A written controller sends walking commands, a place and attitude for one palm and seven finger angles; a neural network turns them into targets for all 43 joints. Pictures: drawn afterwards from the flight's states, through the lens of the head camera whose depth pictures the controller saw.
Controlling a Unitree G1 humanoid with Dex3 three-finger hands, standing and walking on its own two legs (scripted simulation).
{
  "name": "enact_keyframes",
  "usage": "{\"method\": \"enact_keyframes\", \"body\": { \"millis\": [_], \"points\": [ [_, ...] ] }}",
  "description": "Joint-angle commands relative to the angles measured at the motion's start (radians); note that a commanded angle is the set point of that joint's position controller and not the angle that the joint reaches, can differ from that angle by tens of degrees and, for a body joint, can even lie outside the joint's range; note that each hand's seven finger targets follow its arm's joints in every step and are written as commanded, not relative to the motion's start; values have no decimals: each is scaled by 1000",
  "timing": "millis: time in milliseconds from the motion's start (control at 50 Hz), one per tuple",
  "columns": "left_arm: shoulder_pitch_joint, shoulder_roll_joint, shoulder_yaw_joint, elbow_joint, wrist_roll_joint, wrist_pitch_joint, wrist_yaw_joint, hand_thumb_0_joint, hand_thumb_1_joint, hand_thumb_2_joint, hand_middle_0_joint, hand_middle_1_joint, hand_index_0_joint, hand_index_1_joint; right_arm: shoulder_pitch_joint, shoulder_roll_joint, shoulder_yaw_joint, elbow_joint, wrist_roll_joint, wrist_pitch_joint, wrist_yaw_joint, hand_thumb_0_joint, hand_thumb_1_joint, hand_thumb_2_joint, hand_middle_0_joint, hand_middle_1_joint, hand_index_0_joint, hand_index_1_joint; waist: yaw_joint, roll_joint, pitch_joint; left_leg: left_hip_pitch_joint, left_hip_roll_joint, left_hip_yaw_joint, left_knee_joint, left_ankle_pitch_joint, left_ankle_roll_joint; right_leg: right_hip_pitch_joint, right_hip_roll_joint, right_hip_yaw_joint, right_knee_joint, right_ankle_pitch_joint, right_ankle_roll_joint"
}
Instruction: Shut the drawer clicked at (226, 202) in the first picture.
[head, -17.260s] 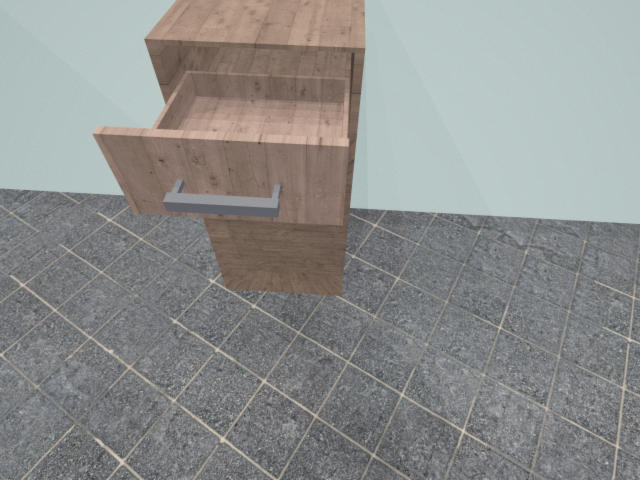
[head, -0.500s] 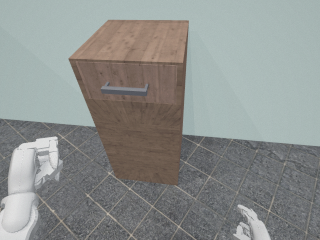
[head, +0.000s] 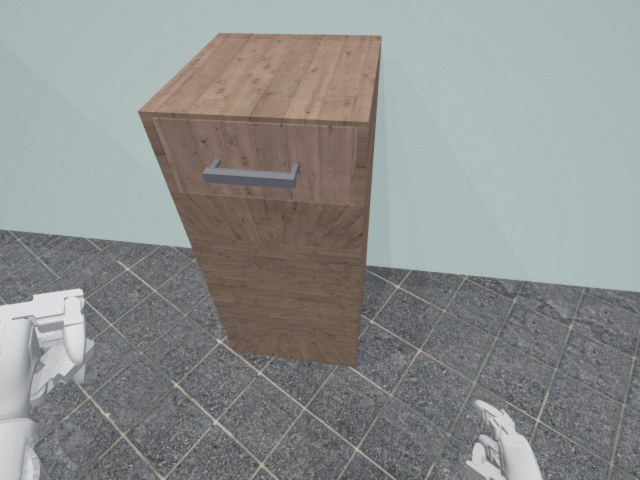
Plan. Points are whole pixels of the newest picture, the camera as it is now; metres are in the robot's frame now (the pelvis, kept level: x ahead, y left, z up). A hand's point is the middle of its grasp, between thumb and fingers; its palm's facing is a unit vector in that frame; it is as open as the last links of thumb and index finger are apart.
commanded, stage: step back with the hand held close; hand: left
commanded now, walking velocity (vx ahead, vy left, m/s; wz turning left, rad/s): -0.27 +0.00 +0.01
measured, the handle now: (252, 171) +0.64 +0.21 +0.04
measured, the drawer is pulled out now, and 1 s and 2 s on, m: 0.00 0.00 0.00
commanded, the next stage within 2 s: stop stepping back and stand still in 1.16 s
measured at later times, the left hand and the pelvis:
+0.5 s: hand (32, 403) +0.14 +0.26 +0.16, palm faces +0.34 -0.79 -0.51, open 3.3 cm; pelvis -0.06 +0.03 -0.01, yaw -1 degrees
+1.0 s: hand out of the picture +0.04 +0.27 +0.16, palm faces +0.38 -0.78 -0.50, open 3.3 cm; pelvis -0.15 +0.02 -0.02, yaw +3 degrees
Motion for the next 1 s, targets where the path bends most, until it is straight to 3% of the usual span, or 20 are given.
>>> {"method": "enact_keyframes", "body": {
  "millis": [0,40,140,240,340,420,480,540,600,640,680,700,740,760,820,880,900,940,960,980],
  "points": [
    [28,162,122,-190,-5,-76,11,0,900,900,-1400,-1600,-1400,-1600,-114,-117,-62,-178,5,11,10,0,-900,-900,200,300,200,300,-37,-93,-38,-62,-14,-3,-6,226,48,-91,-79,82,-101,222,-11],
    [77,168,134,-199,-6,-88,12,0,900,900,-1400,-1600,-1400,-1600,-115,-118,-71,-187,6,28,9,0,-900,-900,200,300,200,300,-37,-41,-101,-63,-5,-5,-21,309,47,-52,-73,56,-54,296,-5],
    [145,211,180,-258,-16,-94,22,0,900,900,-1400,-1600,-1400,-1600,-118,-116,-88,-223,18,63,5,0,-900,-900,200,300,200,300,-34,-65,-228,-59,15,-15,-10,504,39,10,-59,28,42,461,9],
    [158,238,200,-318,-15,-102,34,0,900,900,-1400,-1600,-1400,-1600,-116,-115,-93,-245,23,72,-5,0,-900,-900,200,300,200,300,-32,-33,-244,-100,28,-29,-17,525,40,5,-46,23,97,457,20],
    [147,222,185,-332,-1,-111,39,0,900,900,-1400,-1600,-1400,-1600,-106,-128,-95,-249,20,59,-11,0,-900,-900,200,300,200,300,-37,23,-185,-250,58,-57,-68,337,62,22,-22,29,153,314,27],
    [122,214,191,-318,13,-123,41,0,900,900,-1400,-1600,-1400,-1600,-106,-138,-96,-252,20,41,-11,0,-900,-900,200,300,200,300,-39,36,-118,-464,78,-86,-124,1,94,84,-15,51,203,220,26],
    [109,201,184,-298,20,-136,44,0,900,900,-1400,-1600,-1400,-1600,-93,-132,-93,-251,24,27,-9,0,-900,-900,200,300,200,300,-47,-23,-77,-551,64,-86,-109,-213,101,64,-35,87,176,141,21],
    [79,211,185,-310,25,-148,51,0,900,900,-1400,-1600,-1400,-1600,-77,-127,-95,-241,19,15,-8,0,-900,-900,200,300,200,300,-54,-106,-57,-475,11,-61,4,-254,83,-89,-85,169,22,-59,-5],
    [59,213,168,-313,15,-159,67,0,900,900,-1400,-1600,-1400,-1600,-49,-117,-94,-211,17,10,-4,0,-900,-900,200,300,200,300,-64,-195,-74,-237,-35,-28,206,-178,42,-377,-174,213,-133,-319,-53],
    [44,209,151,-325,15,-162,78,0,900,900,-1400,-1600,-1400,-1600,-50,-113,-85,-202,13,6,-9,0,-900,-900,200,300,200,300,-74,-158,-77,-150,-23,-40,204,-148,41,-470,-175,172,-128,-347,-50],
    [44,211,154,-344,17,-172,86,0,900,900,-1400,-1600,-1400,-1600,-53,-128,-80,-205,10,-4,-17,0,-900,-900,200,300,200,300,-75,-44,-68,-231,24,-115,49,-214,60,-410,-100,106,-25,-323,-15],
    [45,216,166,-352,21,-177,90,0,900,900,-1400,-1600,-1400,-1600,-64,-139,-81,-213,11,-10,-22,0,-900,-900,200,300,200,300,-73,37,-60,-366,78,-191,-76,-322,85,-304,-42,76,86,-291,8],
    [37,221,201,-370,50,-186,89,0,900,900,-1400,-1600,-1400,-1600,-89,-147,-87,-225,11,-26,-31,0,-900,-900,200,300,200,300,-51,221,-83,-724,237,-374,-341,-568,163,51,73,41,496,-90,38],
    [27,231,207,-368,53,-188,86,0,900,900,-1400,-1600,-1400,-1600,-82,-126,-90,-223,8,-30,-29,0,-900,-900,200,300,200,300,-47,178,-92,-725,255,-370,-330,-487,176,53,63,62,572,-97,33],
    [113,240,230,-334,50,-199,73,0,900,900,-1400,-1600,-1400,-1600,-83,-134,-107,-229,15,-55,-10,0,-900,-900,200,300,200,300,-39,110,-116,-651,217,-276,-216,-372,171,49,74,78,442,-139,25],
    [182,214,196,-331,18,-202,52,0,900,900,-1400,-1600,-1400,-1600,-90,-120,-100,-199,9,-64,7,0,-900,-900,200,300,200,300,-47,89,-58,-503,126,-180,-133,-279,95,-71,45,57,107,-152,-8],
    [186,234,201,-344,5,-208,46,0,900,900,-1400,-1600,-1400,-1600,-86,-115,-99,-186,8,-66,14,0,-900,-900,200,300,200,300,-56,38,-67,-401,81,-136,-63,-201,62,-159,3,106,7,-117,-31],
    [132,269,222,-360,-18,-232,47,0,900,900,-1400,-1600,-1400,-1600,-74,-88,-82,-150,5,-62,19,0,-900,-900,200,300,200,300,-65,-109,-98,-164,2,-18,134,35,11,-354,-135,224,-77,106,-73],
    [92,293,242,-370,-19,-250,52,0,900,900,-1400,-1600,-1400,-1600,-54,-71,-72,-132,3,-57,14,0,-900,-900,200,300,200,300,-70,-122,-178,-70,-1,30,163,191,7,-323,-167,211,-44,420,-55],
    [83,259,202,-369,-13,-251,48,0,900,900,-1400,-1600,-1400,-1600,-49,-77,-83,-128,14,-58,7,0,-900,-900,200,300,200,300,-76,-188,-283,-24,-13,60,158,314,15,-218,-125,148,24,713,30]
  ]
}}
